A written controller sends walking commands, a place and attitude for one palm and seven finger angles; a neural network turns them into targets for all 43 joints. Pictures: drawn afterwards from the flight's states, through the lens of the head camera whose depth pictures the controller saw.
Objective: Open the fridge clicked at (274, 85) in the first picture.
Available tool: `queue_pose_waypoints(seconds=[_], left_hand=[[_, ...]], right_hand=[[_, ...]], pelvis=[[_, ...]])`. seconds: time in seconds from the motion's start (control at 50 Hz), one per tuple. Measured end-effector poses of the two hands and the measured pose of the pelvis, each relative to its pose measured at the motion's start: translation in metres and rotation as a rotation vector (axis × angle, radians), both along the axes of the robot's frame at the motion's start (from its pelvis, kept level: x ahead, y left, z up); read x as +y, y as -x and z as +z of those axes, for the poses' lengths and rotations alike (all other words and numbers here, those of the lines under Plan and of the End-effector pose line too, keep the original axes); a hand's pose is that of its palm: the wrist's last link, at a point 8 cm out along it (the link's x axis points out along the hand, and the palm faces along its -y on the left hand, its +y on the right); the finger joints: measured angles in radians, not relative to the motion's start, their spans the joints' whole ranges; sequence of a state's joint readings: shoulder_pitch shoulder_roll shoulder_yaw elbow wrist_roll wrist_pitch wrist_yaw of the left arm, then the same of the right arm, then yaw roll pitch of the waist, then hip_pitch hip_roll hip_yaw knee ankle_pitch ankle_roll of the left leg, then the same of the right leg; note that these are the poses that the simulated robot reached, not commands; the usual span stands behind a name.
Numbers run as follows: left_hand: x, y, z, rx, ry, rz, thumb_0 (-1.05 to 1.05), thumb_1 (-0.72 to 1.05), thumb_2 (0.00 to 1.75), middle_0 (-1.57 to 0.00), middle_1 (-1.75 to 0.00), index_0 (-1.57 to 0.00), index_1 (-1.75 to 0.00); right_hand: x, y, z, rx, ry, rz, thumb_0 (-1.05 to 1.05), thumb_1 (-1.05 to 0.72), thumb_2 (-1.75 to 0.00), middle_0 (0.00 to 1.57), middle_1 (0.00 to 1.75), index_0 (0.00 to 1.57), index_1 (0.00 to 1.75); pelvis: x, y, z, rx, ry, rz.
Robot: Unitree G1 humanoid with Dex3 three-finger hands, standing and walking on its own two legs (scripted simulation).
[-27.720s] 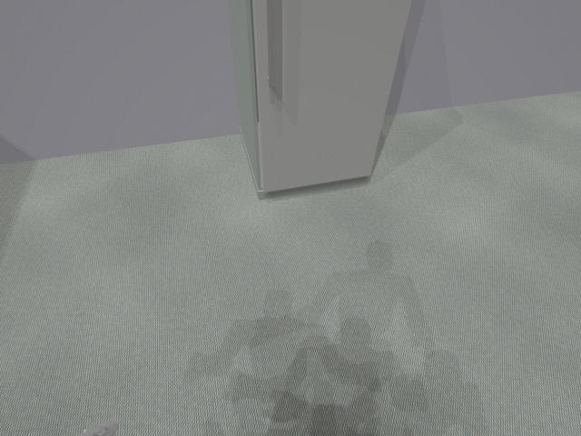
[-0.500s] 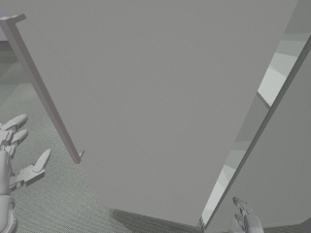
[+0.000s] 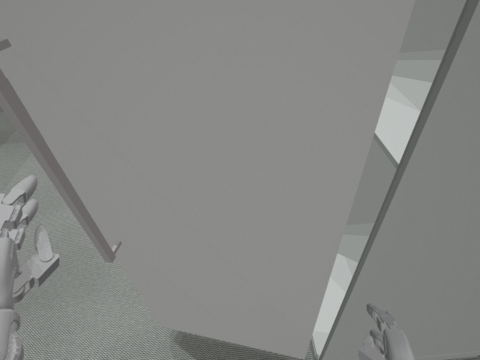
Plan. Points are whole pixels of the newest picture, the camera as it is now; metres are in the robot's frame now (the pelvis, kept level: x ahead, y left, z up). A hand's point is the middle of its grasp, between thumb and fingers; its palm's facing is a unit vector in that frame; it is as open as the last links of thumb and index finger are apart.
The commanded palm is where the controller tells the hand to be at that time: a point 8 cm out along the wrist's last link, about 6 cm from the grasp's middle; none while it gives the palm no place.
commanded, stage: step back with the hand held close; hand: left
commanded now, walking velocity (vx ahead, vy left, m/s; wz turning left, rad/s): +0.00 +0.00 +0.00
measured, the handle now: (70, 179) +0.37 +0.38 +0.12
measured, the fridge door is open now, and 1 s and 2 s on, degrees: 73 73 73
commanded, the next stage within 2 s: stop stepping back and stand still in 0.96 s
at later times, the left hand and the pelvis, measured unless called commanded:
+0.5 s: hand out of the picture +0.13 +0.33 +0.16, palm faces +0.44 -0.75 -0.50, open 7.4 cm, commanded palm +0.07 +0.36 +0.18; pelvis -0.06 +0.06 +0.00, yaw +1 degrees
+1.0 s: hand out of the picture +0.00 +0.37 +0.17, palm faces +0.58 -0.71 -0.41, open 7.4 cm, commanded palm -0.08 +0.38 +0.18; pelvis -0.17 +0.07 -0.02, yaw +8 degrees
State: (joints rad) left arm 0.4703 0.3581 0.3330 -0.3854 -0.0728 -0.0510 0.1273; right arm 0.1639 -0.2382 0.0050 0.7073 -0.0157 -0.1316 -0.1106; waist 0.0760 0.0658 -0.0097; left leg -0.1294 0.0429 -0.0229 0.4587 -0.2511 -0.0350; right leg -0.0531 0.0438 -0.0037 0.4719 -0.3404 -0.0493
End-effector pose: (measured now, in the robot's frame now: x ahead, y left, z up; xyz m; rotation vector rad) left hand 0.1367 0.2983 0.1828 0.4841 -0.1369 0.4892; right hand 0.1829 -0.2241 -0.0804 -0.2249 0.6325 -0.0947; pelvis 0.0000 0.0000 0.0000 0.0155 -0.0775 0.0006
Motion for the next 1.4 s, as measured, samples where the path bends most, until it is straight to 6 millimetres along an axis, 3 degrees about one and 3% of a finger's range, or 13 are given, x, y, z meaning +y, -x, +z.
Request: queue_pose_waypoints(seconds=[0.26,0.46,0.58,0.7,0.82,0.98,1.08,1.18,1.32,1.4], left_hand=[[0.019,0.006,-0.009,0.051,-0.021,-0.053,0.02,0.89,0.89,-0.21,-0.3,-0.21,-0.3],[0.059,0.046,0.001,0.068,-0.097,-0.046,0.02,0.89,0.89,-0.21,-0.3,-0.22,-0.3],[0.077,0.069,-0.005,0.01,-0.075,-0.011,0.02,0.89,0.89,-0.21,-0.3,-0.22,-0.3],[0.077,0.103,-0.014,-0.015,-0.074,0.008,0.02,0.89,0.89,-0.21,-0.3,-0.21,-0.3],[0.07,0.144,-0.004,-0.069,-0.098,-0.042,0.02,0.89,0.89,-0.21,-0.3,-0.22,-0.3],[0.096,0.176,0.005,-0.168,-0.121,0.022,0.02,0.89,0.89,-0.21,-0.3,-0.22,-0.3],[0.091,0.216,-0.002,-0.153,-0.117,0.03,0.02,0.89,0.89,-0.21,-0.3,-0.21,-0.3],[0.087,0.254,-0.011,-0.089,-0.041,0.001,0.02,0.89,0.89,-0.21,-0.3,-0.22,-0.3],[0.129,0.278,-0.009,-0.167,-0.047,0.091,0.02,0.88,0.89,-0.21,-0.3,-0.22,-0.3],[0.131,0.29,-0.005,-0.154,-0.035,0.112,0.02,0.89,0.89,-0.2,-0.3,-0.21,-0.3]], right_hand=[[0.011,0.017,0.005,0.043,0.016,-0.03,0.02,-0.91,-0.9,0.2,0.3,0.2,0.3],[0.044,0.056,0.005,0.092,0.03,-0.062,0.02,-0.91,-0.9,0.2,0.3,0.2,0.3],[0.065,0.079,0.007,0.072,0.03,-0.032,0.02,-0.91,-0.9,0.2,0.3,0.2,0.3],[0.073,0.095,0.002,0.068,0.035,0.03,0.02,-0.91,-0.9,0.2,0.3,0.21,0.3],[0.075,0.115,0.004,0.059,0.065,0.046,0.02,-0.91,-0.9,0.2,0.3,0.21,0.3],[0.081,0.146,0.011,0.012,0.087,0.054,0.02,-0.91,-0.9,0.2,0.3,0.21,0.3],[0.088,0.164,0.004,0.023,0.067,0.106,0.02,-0.91,-0.9,0.2,0.3,0.21,0.3],[0.098,0.2,0.012,0.081,0.068,0.112,0.02,-0.91,-0.9,0.2,0.3,0.21,0.3],[0.113,0.242,0.01,0.054,0.094,0.098,0.02,-0.91,-0.9,0.2,0.3,0.21,0.3],[0.123,0.27,0.013,0.048,0.042,0.087,0.02,-0.91,-0.9,0.2,0.3,0.21,0.3]], pelvis=[[0.019,0.021,-0.001,0.044,0.025,0.027],[0.05,0.054,0.0,0.056,0.033,0.01],[0.062,0.08,-0.004,0.047,0.037,0.02],[0.06,0.108,-0.01,0.056,0.046,0.075],[0.063,0.131,-0.014,0.037,0.065,0.067],[0.068,0.168,-0.015,0.021,0.085,0.121],[0.063,0.201,-0.022,0.045,0.066,0.146],[0.074,0.218,-0.01,0.053,0.017,0.109],[0.092,0.254,-0.012,0.03,0.032,0.138],[0.092,0.267,-0.004,0.026,0.038,0.119]])
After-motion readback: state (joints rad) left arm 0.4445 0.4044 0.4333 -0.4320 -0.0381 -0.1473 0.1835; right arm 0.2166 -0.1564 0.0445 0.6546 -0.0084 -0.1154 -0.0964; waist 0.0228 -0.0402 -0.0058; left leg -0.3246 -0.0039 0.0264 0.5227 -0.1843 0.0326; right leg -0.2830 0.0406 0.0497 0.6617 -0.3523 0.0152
